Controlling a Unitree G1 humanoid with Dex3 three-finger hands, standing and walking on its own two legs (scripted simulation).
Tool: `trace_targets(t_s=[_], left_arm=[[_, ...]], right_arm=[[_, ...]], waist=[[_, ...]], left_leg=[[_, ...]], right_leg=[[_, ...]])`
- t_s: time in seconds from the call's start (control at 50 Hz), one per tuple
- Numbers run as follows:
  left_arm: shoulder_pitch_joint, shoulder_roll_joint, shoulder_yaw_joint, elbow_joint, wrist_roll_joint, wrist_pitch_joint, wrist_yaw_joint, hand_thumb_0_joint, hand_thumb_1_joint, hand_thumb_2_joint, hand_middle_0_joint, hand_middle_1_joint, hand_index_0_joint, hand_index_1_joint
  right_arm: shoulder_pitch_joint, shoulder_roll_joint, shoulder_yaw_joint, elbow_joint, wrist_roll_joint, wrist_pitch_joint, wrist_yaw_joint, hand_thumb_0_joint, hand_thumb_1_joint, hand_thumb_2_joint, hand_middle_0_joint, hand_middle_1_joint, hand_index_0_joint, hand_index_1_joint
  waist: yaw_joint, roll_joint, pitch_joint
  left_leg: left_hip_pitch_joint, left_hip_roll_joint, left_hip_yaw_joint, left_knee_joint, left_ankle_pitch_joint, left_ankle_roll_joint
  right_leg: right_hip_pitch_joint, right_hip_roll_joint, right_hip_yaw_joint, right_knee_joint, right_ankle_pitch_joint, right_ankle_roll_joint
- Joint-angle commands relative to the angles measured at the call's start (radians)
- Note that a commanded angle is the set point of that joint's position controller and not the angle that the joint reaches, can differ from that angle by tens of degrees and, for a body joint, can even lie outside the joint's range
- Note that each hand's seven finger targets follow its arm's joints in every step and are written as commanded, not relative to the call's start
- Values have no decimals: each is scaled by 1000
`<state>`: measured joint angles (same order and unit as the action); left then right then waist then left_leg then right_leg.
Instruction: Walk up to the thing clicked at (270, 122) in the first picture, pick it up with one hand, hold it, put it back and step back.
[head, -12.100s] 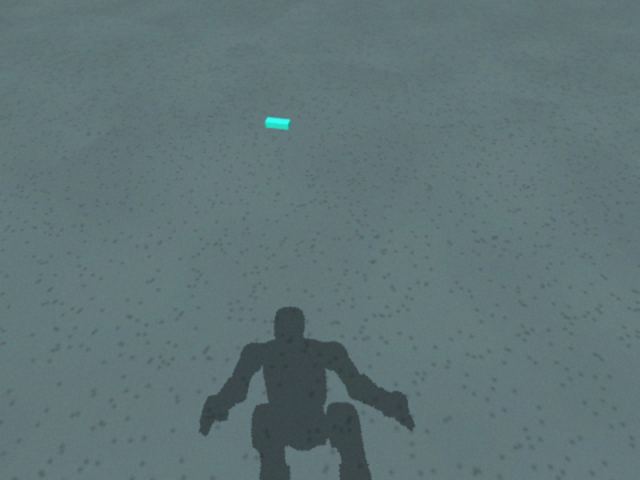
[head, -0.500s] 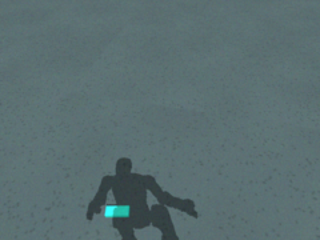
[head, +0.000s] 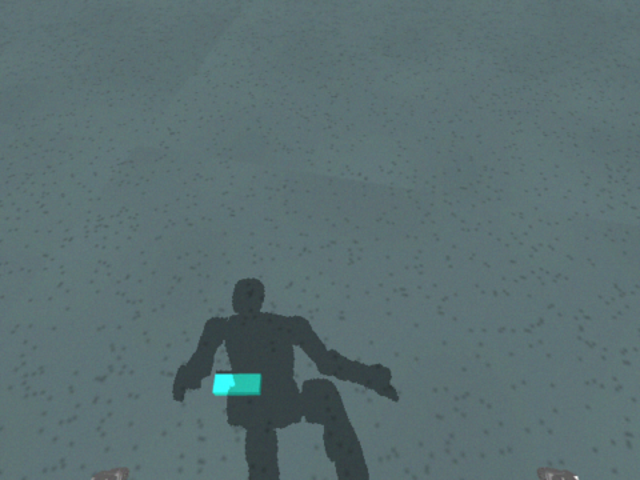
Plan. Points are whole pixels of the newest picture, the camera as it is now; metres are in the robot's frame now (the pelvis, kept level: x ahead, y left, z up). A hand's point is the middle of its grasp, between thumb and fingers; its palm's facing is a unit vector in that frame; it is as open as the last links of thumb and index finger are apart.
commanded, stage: walk up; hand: left
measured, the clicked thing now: (237, 384) +0.45 +0.27 -0.76
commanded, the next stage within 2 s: none
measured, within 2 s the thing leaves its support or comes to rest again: neither
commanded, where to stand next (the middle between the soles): +0.06 +0.03 m, yaw +0 degrees
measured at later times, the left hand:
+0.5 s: hand out of the picture +0.00 +0.29 -0.18, palm faces -0.11 -0.92 -0.37, open 7.3 cm
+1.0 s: hand out of the picture -0.14 +0.28 -0.16, palm faces +0.02 -0.93 -0.36, open 7.3 cm
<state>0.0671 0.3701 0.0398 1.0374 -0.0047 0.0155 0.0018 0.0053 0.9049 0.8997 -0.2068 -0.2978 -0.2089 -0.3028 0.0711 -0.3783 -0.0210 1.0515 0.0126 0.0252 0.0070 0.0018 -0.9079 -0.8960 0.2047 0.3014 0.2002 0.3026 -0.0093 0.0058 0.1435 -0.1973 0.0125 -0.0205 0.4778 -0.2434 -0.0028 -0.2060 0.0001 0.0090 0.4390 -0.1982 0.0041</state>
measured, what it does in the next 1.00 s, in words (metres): walks backwards: right foot, then left foot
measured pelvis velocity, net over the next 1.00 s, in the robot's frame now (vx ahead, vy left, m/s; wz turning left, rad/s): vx -0.27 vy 0.02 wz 0.02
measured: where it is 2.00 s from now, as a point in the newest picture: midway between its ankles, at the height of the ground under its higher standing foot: outside the picture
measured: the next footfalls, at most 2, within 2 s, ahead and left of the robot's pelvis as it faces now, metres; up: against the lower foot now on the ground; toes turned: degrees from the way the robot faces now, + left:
right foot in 0.56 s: -0.16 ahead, -0.11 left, +0.00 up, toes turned -2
left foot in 0.90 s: -0.25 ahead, +0.12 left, +0.00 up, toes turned -2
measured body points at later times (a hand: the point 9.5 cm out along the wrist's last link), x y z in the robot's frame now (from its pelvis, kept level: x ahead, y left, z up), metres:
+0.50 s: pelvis -0.12 +0.02 -0.02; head -0.04 +0.03 +0.42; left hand +0.00 +0.33 -0.15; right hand -0.05 -0.30 -0.13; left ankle -0.03 +0.14 -0.74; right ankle -0.19 -0.11 -0.71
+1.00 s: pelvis -0.27 +0.02 -0.02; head -0.21 +0.04 +0.43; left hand -0.14 +0.33 -0.14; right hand -0.17 -0.29 -0.13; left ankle -0.26 +0.13 -0.74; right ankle -0.25 -0.12 -0.70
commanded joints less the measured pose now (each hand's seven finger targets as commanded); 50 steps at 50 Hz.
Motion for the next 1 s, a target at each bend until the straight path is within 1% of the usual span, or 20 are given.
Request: trace_targets(t_s=[0.0,0.08,0.12,0.14,0.18,0.26,0.42,0.48,0.52,0.54,0.56,0.58,0.64,0.76,0.82,0.86,0.88,0.9,0.92,0.98], left_arm=[[-39,266,64,-124,3,10,18,0,900,900,-200,-300,-200,-300],[-135,291,69,-193,27,26,17,0,900,900,-200,-300,-200,-300],[-140,259,64,-216,25,32,18,0,900,900,-200,-300,-200,-300],[-115,210,56,-224,18,37,24,0,900,900,-200,-300,-200,-300],[-49,193,66,-218,27,47,39,0,900,900,-200,-300,-200,-300],[67,225,73,-178,14,51,32,0,900,900,-200,-300,-200,-300],[64,199,81,-243,24,38,15,0,900,900,-200,-300,-200,-300],[181,183,89,-207,27,34,7,0,900,900,-200,-300,-200,-300],[245,200,100,-187,42,24,9,0,900,900,-200,-300,-200,-300],[213,272,121,-214,52,18,6,0,900,900,-200,-300,-200,-300],[139,357,136,-253,41,23,2,0,900,900,-200,-300,-200,-300],[94,350,132,-286,40,16,7,0,900,900,-200,-300,-200,-300],[-54,242,106,-319,42,12,19,0,900,900,-200,-300,-200,-300],[124,219,102,-327,43,21,35,0,900,900,-200,-300,-200,-300],[94,235,97,-339,34,22,30,0,900,900,-200,-300,-200,-300],[73,224,82,-347,25,33,21,0,900,900,-200,-300,-200,-300],[113,178,69,-347,20,36,16,0,900,900,-200,-300,-200,-300],[60,185,76,-352,11,37,23,0,900,900,-200,-300,-200,-300],[13,220,95,-337,28,41,34,0,900,900,-200,-300,-200,-300],[97,199,92,-275,6,38,20,0,900,900,-200,-300,-200,-300]], right_arm=[[53,-212,-65,-88,-4,6,-18,0,-900,-900,200,300,200,300],[172,-199,-88,-103,-18,23,-10,0,-900,-900,200,300,200,300],[194,-226,-104,-117,-20,14,-7,0,-900,-900,200,300,200,300],[166,-279,-111,-139,-31,7,-8,0,-900,-900,200,300,200,300],[90,-379,-129,-182,-44,-13,-13,0,-900,-900,200,300,200,300],[-12,-260,-104,-233,-51,-21,-42,0,-900,-900,200,300,200,300],[116,-280,-106,-247,-43,-14,-47,0,-900,-900,200,300,200,300],[76,-289,-105,-269,-38,-4,-43,0,-900,-900,200,300,200,300],[45,-256,-90,-275,-22,6,-39,0,-900,-900,200,300,200,300],[80,-205,-74,-281,-17,6,-37,0,-900,-900,200,300,200,300],[27,-188,-77,-298,-17,7,-50,0,-900,-900,200,300,200,300],[34,-216,-90,-284,-20,11,-57,0,-900,-900,200,300,200,300],[130,-208,-78,-240,-7,4,-53,0,-900,-900,200,300,200,300],[94,-182,-66,-273,-26,-15,-57,0,-900,-900,200,300,200,300],[159,-178,-73,-246,-32,-24,-47,0,-900,-900,200,300,200,300],[210,-191,-86,-219,-40,-35,-45,0,-900,-900,200,300,200,300],[177,-258,-104,-227,-58,-40,-45,0,-900,-900,200,300,200,300],[119,-356,-113,-252,-47,-39,-35,0,-900,-900,200,300,200,300],[120,-369,-123,-251,-50,-42,-38,0,-900,-900,200,300,200,300],[33,-253,-85,-251,-47,-52,-50,0,-900,-900,200,300,200,300]], waist=[[-2,-95,-257],[-48,-210,-182],[-57,-92,-168],[-49,112,-132],[-18,198,-173],[60,115,-160],[-24,176,-218],[20,194,-275],[51,123,-255],[22,-100,-216],[65,-278,-152],[54,-234,-97],[-39,-137,-68],[72,-193,-150],[39,-188,-214],[6,-112,-226],[32,60,-219],[9,212,-185],[-29,158,-154],[52,81,-132]], left_leg=[[55,18,-25,202,244,58],[74,-24,-59,383,-207,79],[26,44,-126,219,30,115],[-67,192,-323,-43,268,164],[-129,371,-557,-145,461,294],[-33,239,-289,-42,382,225],[156,249,-272,-16,449,235],[85,238,-248,16,393,194],[-85,166,-195,93,269,100],[-271,23,-129,233,2,36],[-296,-119,-40,483,-365,-7],[-268,-88,-131,656,-396,-16],[-263,-134,-140,717,-244,-4],[-319,-77,-46,456,-320,-21],[-166,-38,7,146,-206,-1],[9,-8,-15,-124,107,26],[121,166,-283,-127,223,88],[-21,372,-483,-145,324,245],[-135,415,-544,-154,304,314],[-79,246,-223,-86,322,210]], right_leg=[[-3,-232,180,18,439,-170],[-258,-332,264,29,270,-241],[-249,-195,188,220,139,-173],[-252,-2,87,420,-63,-84],[-234,135,192,750,-477,-41],[-279,93,195,845,-325,-22],[-182,50,78,433,-347,20],[-25,15,25,165,-234,-15],[106,-36,74,-33,-31,-52],[148,-179,314,-60,5,-104],[-54,-388,483,-121,122,-288],[-178,-434,521,-124,175,-328],[-129,-213,173,0,370,-192],[191,-251,197,105,596,-228],[193,-246,197,175,517,-202],[67,-198,154,264,356,-130],[-150,-87,98,378,68,-65],[-198,49,30,522,-422,-21],[-160,50,146,686,-477,-19],[-190,69,183,765,-311,-36]])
